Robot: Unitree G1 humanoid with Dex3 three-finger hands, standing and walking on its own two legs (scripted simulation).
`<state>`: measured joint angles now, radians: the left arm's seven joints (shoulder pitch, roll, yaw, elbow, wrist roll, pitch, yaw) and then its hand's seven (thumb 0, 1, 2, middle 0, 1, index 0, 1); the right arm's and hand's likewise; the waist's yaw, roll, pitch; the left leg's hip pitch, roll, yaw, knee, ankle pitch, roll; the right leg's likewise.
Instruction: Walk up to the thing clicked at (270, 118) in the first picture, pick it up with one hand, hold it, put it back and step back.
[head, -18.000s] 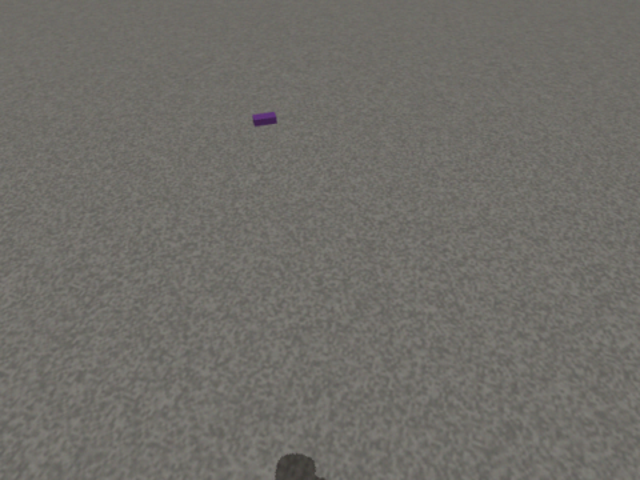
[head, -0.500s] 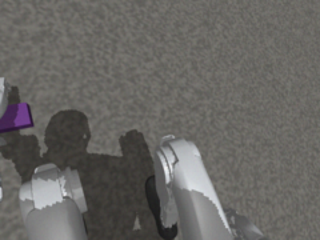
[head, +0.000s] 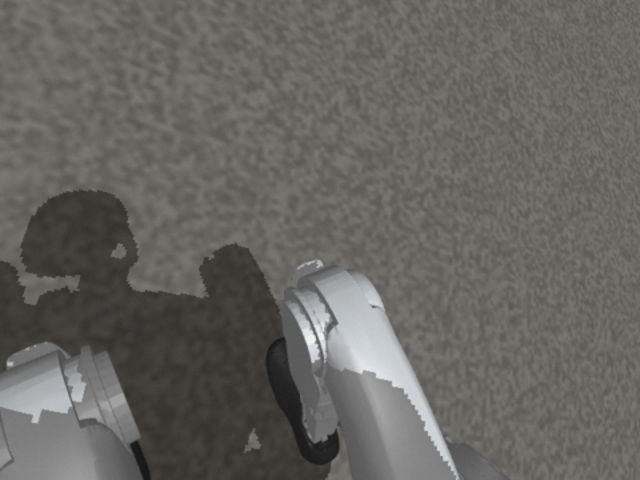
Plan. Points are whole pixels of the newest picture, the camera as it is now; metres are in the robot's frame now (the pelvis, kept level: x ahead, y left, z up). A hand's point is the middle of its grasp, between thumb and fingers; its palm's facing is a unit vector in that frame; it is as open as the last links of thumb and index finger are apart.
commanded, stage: rest palm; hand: left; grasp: from above
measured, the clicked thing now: out of the picture +0.44 +0.32 -0.28
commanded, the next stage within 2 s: close in 0.54 s
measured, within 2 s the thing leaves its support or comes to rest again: neither
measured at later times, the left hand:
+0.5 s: hand out of the picture +0.42 +0.31 -0.26, palm faces -0.43 -0.16 -0.89, open 14.1 cm
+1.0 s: hand out of the picture +0.43 +0.31 -0.26, palm faces -0.44 -0.16 -0.88, open 12.8 cm
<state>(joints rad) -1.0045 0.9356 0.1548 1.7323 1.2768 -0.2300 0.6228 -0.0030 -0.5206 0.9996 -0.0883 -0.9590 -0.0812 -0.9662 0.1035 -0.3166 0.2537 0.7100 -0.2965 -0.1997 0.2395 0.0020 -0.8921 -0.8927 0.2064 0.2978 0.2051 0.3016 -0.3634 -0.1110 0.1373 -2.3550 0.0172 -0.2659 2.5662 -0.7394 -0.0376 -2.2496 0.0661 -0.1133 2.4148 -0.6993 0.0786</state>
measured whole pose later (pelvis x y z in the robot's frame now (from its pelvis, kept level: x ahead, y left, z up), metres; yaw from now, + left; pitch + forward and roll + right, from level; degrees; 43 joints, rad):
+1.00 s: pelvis -0.01 +0.01 +0.00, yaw -2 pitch +26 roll -15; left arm -1.04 0.98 0.11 1.79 1.26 -0.22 0.69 0.00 -0.29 0.81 -0.23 -0.90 -0.25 -0.88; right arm 0.05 -0.35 0.31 0.68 -0.31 -0.29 0.31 0.00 -0.90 -0.90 0.20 0.30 0.20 0.30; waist -0.38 -0.15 0.20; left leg -2.34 0.02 -0.30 2.58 -0.73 -0.02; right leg -2.20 0.08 -0.15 2.39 -0.68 0.09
